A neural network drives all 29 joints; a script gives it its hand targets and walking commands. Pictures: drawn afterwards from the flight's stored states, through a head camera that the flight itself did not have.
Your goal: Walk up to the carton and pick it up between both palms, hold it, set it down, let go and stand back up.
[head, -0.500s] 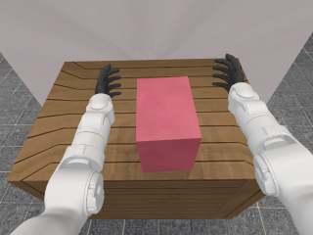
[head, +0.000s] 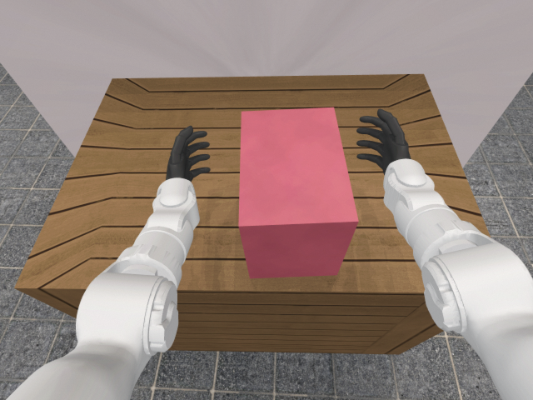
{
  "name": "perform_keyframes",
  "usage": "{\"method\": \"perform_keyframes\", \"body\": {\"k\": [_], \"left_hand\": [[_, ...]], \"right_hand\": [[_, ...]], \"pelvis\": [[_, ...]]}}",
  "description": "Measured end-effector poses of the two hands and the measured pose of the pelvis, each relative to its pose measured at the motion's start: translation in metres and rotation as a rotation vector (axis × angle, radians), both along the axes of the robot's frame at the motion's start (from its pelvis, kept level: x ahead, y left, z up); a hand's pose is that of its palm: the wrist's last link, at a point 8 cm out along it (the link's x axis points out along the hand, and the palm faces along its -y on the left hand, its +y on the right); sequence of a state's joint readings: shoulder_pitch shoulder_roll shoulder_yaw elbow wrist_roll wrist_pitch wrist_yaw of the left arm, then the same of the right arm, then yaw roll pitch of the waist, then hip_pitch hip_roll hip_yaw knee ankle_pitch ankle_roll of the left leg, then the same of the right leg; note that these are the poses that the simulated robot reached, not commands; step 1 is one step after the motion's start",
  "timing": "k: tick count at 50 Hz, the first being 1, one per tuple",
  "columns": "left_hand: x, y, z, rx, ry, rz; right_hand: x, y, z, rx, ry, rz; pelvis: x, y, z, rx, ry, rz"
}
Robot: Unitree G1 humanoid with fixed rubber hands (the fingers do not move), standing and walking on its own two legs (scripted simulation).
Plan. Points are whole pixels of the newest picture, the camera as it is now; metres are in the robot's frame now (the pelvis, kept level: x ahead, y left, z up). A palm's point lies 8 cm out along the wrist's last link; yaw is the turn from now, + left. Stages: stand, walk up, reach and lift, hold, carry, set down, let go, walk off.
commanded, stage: reach and lift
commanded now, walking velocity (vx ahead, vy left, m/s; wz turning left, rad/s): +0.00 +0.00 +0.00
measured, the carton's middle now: (290, 195) +0.46 +0.00 -0.02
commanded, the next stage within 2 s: none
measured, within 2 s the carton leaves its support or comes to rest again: neither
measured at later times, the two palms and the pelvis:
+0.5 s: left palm (206, 187) +0.44 +0.14 +0.04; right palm (377, 172) +0.46 -0.14 +0.05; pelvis -0.01 +0.00 -0.01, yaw -1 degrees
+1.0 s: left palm (212, 192) +0.43 +0.13 +0.04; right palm (372, 186) +0.43 -0.13 +0.04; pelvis +0.01 +0.00 +0.01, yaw +0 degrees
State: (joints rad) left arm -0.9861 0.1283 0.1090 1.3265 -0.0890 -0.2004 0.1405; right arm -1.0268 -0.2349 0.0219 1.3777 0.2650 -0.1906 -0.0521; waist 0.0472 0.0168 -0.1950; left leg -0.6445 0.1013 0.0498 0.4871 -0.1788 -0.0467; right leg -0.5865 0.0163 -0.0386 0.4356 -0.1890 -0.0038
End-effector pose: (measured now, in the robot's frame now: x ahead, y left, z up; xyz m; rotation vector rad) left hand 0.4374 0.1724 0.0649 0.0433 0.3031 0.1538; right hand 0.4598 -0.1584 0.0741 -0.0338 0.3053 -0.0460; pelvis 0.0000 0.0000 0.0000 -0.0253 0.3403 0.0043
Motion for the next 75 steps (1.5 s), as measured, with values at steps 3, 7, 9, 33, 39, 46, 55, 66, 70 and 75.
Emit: {"method": "perform_keyframes", "body": {"k": [3, 7, 9, 33, 39, 46, 55, 66, 70, 75], "left_hand": [[-0.003, -0.002, -0.012, -0.007, 0.004, -0.003], [-0.005, -0.009, -0.025, -0.016, 0.005, -0.01], [-0.005, -0.012, -0.029, -0.021, 0.001, -0.014], [0.002, -0.043, -0.024, -0.034, -0.04, -0.027], [0.001, -0.044, -0.023, -0.025, -0.039, -0.025], [-0.007, -0.047, -0.024, 0.004, -0.043, -0.027], [-0.012, -0.047, -0.024, 0.01, -0.04, -0.025], [-0.012, -0.047, -0.024, 0.006, -0.041, -0.026], [-0.012, -0.047, -0.024, 0.008, -0.041, -0.026], [-0.012, -0.047, -0.024, 0.012, -0.04, -0.027]], "right_hand": [[-0.004, 0.003, -0.012, 0.0, 0.004, 0.003], [-0.007, 0.004, -0.022, 0.0, -0.003, -0.002], [-0.007, 0.004, -0.025, 0.0, -0.009, -0.006], [-0.004, 0.031, -0.027, 0.02, -0.036, -0.016], [-0.009, 0.032, -0.028, 0.006, -0.051, -0.036], [-0.024, 0.03, -0.03, -0.042, -0.088, -0.039], [-0.027, 0.031, -0.03, -0.057, -0.093, -0.032], [-0.028, 0.032, -0.03, -0.06, -0.096, -0.039], [-0.028, 0.032, -0.03, -0.059, -0.099, -0.043], [-0.028, 0.032, -0.03, -0.058, -0.101, -0.043]], "pelvis": [[-0.003, 0.0, -0.003, -0.001, 0.029, 0.001], [-0.006, 0.0, -0.008, -0.002, 0.063, 0.0], [-0.007, 0.0, -0.01, -0.002, 0.077, -0.002], [-0.009, 0.001, -0.008, 0.01, 0.059, -0.018], [-0.006, 0.001, 0.0, 0.013, 0.014, -0.017], [0.003, 0.002, 0.009, 0.017, -0.062, -0.009], [0.015, 0.0, 0.012, 0.021, -0.101, -0.007], [0.019, 0.0, 0.013, 0.021, -0.114, -0.003], [0.019, 0.001, 0.014, 0.021, -0.112, -0.002], [0.019, 0.001, 0.014, 0.021, -0.11, -0.003]]}}
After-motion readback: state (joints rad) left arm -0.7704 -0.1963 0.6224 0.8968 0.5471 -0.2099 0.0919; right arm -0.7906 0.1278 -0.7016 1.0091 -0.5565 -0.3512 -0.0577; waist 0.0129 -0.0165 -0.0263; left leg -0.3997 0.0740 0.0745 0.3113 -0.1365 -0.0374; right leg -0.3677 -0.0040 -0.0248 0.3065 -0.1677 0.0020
